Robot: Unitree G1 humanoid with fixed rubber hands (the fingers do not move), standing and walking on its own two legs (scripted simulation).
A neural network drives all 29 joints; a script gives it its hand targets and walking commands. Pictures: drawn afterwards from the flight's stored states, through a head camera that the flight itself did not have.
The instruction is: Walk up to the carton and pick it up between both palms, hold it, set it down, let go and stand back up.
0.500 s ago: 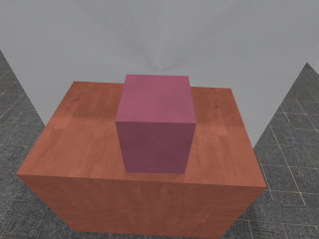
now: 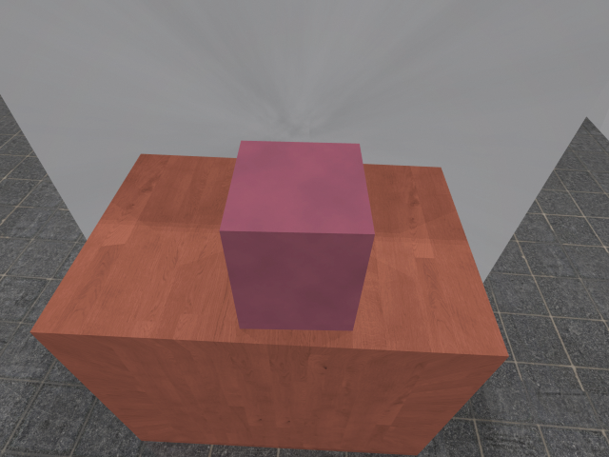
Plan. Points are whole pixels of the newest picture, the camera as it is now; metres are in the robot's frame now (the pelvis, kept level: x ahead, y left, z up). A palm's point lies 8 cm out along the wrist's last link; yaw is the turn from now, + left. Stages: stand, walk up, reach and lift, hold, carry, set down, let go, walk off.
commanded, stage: stand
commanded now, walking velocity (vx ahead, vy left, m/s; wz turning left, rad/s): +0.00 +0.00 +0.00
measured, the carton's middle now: (298, 238) +0.45 +0.02 +0.01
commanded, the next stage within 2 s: none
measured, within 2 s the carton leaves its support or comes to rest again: neither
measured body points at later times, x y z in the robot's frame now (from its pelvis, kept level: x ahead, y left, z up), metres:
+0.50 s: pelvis +0.00 +0.00 +0.00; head -0.02 +0.00 +0.45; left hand +0.07 +0.31 -0.13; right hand +0.07 -0.28 -0.14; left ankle +0.00 +0.15 -0.74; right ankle +0.05 -0.12 -0.74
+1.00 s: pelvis +0.00 +0.00 +0.00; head -0.01 +0.00 +0.45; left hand +0.07 +0.31 -0.13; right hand +0.07 -0.27 -0.14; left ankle +0.00 +0.15 -0.74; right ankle +0.05 -0.12 -0.74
